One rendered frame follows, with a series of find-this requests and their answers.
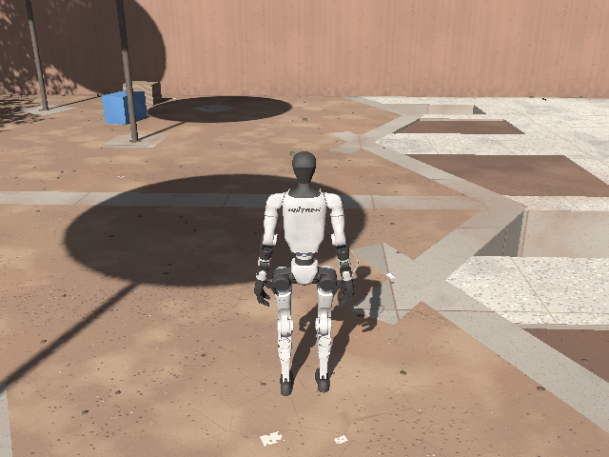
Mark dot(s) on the right robot hand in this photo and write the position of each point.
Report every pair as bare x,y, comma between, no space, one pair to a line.
348,292

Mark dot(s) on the robot left foot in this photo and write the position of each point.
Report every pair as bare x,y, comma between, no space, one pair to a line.
286,387

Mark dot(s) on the left robot hand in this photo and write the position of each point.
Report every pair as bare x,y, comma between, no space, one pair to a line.
260,293

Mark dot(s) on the right robot thigh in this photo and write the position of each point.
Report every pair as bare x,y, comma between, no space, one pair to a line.
327,279

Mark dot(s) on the left robot upper arm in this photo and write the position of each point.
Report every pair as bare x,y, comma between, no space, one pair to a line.
274,202

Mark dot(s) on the left robot forearm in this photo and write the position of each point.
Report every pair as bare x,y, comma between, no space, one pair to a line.
264,260

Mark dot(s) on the right robot upper arm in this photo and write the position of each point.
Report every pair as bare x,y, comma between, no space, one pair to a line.
334,202

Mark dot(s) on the right robot forearm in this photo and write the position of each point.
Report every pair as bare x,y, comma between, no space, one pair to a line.
344,260

